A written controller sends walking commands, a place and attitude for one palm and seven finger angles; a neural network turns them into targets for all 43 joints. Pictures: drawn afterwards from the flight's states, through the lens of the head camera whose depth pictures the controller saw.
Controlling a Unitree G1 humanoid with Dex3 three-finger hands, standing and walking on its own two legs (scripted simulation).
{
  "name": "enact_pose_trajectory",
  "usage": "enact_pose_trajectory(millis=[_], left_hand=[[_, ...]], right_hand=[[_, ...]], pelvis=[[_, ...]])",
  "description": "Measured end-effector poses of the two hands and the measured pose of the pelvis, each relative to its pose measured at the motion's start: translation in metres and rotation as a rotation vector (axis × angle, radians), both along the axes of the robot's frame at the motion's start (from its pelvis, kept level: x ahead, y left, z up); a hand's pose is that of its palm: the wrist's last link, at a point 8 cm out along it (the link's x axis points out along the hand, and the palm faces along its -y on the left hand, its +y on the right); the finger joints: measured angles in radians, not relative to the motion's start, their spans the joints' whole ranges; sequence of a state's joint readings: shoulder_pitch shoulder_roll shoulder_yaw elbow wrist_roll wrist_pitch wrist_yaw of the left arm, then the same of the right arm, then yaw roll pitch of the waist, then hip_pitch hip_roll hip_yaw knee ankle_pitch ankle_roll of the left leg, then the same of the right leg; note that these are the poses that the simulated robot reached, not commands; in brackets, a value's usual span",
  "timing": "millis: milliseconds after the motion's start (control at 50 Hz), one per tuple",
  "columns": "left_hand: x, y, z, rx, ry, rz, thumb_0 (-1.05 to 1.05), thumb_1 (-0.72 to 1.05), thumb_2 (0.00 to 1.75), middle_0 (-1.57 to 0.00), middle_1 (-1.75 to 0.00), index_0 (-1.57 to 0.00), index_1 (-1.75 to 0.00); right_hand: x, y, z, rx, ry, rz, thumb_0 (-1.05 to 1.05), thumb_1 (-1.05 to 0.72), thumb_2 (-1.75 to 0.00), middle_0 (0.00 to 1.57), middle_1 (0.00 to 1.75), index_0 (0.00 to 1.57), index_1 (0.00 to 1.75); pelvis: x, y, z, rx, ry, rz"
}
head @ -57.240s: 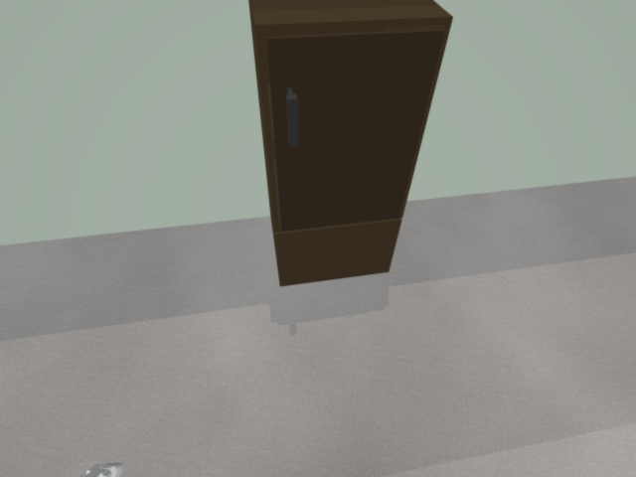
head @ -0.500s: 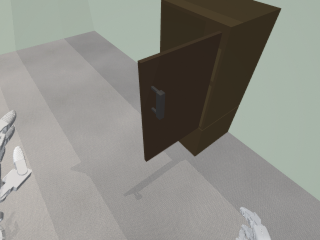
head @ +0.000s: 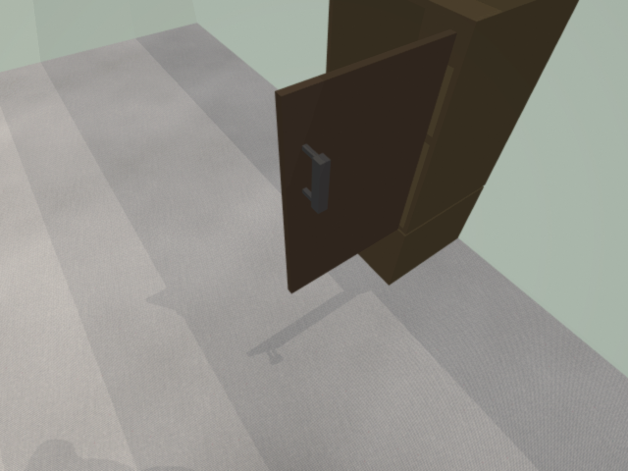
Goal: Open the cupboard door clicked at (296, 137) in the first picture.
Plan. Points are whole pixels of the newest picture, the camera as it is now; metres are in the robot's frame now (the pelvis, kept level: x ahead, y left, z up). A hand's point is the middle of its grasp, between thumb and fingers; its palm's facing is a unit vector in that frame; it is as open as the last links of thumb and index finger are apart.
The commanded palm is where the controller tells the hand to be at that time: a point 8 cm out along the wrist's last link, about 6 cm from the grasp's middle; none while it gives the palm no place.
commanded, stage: let the arm hang, fingers relaxed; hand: left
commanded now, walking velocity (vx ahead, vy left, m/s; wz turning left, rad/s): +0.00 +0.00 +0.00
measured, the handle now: (313, 178) +0.60 +0.04 -0.01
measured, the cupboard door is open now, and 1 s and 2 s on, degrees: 90 90 90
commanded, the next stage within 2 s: look to check the result in 0.58 s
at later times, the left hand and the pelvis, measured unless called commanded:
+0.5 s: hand out of the picture +0.04 +0.17 -0.17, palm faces +0.02 -0.98 -0.21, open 7.3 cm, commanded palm none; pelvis +0.02 +0.00 +0.00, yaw -1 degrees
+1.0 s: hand out of the picture +0.02 +0.16 -0.17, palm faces +0.02 -0.98 -0.20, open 7.4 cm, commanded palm none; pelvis +0.03 -0.01 +0.00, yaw -1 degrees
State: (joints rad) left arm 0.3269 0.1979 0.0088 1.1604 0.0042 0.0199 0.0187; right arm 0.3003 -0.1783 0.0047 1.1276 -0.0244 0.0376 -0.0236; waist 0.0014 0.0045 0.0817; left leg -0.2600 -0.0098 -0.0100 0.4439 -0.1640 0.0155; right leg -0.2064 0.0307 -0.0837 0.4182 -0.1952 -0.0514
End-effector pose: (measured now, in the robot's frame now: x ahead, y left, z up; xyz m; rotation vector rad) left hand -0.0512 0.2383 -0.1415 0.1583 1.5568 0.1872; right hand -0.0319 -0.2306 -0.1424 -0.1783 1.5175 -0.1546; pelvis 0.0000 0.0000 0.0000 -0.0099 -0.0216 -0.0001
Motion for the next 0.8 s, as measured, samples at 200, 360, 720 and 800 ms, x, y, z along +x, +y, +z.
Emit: enact_pose_trajectory(millis=[200,360,720,800], left_hand=[[0.033,-0.002,0.004,0.025,-0.082,-0.015,0.00,0.91,0.90,-0.20,-0.30,-0.20,-0.30],[0.079,-0.017,0.001,-0.002,-0.196,-0.041,0.01,0.93,0.90,-0.20,-0.30,-0.20,-0.30],[0.073,-0.022,0.001,-0.017,-0.148,-0.029,0.00,0.91,0.90,-0.20,-0.30,-0.20,-0.30],[0.069,-0.024,0.000,-0.020,-0.133,-0.023,0.00,0.91,0.90,-0.20,-0.30,-0.20,-0.30]], right_hand=[[0.011,0.026,-0.011,0.073,-0.046,-0.024,0.01,-0.91,-0.90,0.20,0.30,0.20,0.30],[0.027,0.029,-0.011,0.075,-0.088,-0.025,0.02,-0.92,-0.90,0.20,0.30,0.20,0.30],[0.038,0.018,-0.007,0.053,-0.080,-0.024,0.01,-0.91,-0.90,0.20,0.30,0.20,0.30],[0.042,0.017,-0.007,0.051,-0.080,-0.019,0.01,-0.91,-0.90,0.20,0.30,0.20,0.30]], pelvis=[[0.006,0.001,0.001,0.008,-0.009,-0.006],[0.012,0.000,0.001,0.014,-0.009,-0.010],[0.023,-0.003,0.003,0.015,-0.009,-0.013],[0.025,-0.004,0.003,0.015,-0.008,-0.011]])
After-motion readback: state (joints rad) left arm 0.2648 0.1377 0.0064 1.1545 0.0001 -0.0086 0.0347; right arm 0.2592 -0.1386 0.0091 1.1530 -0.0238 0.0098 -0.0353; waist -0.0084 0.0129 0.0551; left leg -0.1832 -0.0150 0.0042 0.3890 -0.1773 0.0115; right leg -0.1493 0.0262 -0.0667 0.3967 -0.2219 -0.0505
